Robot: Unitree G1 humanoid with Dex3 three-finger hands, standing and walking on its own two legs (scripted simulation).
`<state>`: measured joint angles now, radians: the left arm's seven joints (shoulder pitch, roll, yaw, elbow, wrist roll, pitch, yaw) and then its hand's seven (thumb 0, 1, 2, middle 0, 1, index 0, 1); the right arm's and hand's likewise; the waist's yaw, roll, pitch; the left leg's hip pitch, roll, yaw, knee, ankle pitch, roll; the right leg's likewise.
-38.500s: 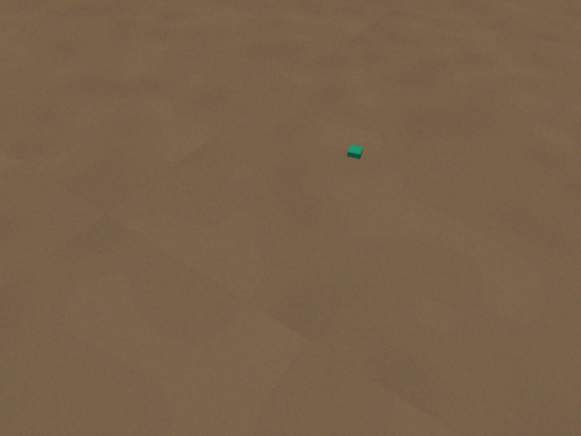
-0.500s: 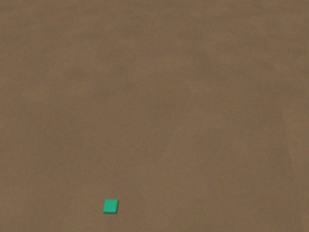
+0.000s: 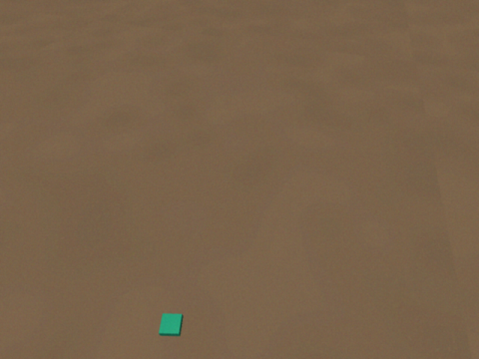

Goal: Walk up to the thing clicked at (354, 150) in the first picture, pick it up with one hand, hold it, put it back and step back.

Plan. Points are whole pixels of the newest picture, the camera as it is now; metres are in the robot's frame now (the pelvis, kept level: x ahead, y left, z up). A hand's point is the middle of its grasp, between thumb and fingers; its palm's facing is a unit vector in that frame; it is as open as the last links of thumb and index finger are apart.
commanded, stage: stand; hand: left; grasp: from above
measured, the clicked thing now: (171, 324) +0.43 +0.27 -0.77
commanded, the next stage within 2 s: step back in 0.26 s
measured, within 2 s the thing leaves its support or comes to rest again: neither
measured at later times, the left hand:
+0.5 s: hand out of the picture +0.08 +0.29 -0.17, palm faces -0.01 -0.92 -0.38, open 7.4 cm
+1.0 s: hand out of the picture -0.01 +0.32 -0.18, palm faces -0.10 -0.91 -0.40, open 7.4 cm
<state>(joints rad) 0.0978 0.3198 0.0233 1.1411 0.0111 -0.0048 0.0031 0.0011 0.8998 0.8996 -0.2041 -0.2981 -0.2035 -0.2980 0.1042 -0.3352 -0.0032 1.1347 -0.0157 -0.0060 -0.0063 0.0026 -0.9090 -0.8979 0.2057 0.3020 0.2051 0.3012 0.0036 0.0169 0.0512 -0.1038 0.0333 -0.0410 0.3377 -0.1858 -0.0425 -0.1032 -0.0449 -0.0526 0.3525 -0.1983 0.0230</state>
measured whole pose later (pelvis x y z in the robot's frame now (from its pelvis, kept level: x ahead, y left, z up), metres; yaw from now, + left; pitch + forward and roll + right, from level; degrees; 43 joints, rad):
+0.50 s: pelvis -0.03 +0.02 -0.02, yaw +1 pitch -1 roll +0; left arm 0.05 0.36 0.07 1.00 0.02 0.03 0.01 0.00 0.90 0.90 -0.21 -0.30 -0.21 -0.30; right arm 0.08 -0.41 -0.05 1.00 0.01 0.05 0.01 0.00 -0.91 -0.90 0.21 0.30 0.20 0.30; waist -0.02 0.00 0.17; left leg -0.34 -0.04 -0.03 0.79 -0.44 0.05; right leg -0.28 -0.09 -0.04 0.56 -0.26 0.03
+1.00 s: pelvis -0.12 +0.06 -0.03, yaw -5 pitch -3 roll +0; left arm 0.14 0.38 0.08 0.91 0.02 0.05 0.01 0.00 0.90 0.90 -0.20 -0.30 -0.20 -0.30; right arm 0.09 -0.36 -0.04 0.86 -0.02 0.03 -0.01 0.00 -0.90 -0.90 0.21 0.30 0.21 0.30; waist 0.00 -0.01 0.21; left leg -0.38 0.00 0.10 0.66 -0.24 0.06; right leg -0.26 0.02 0.06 0.73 -0.44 -0.01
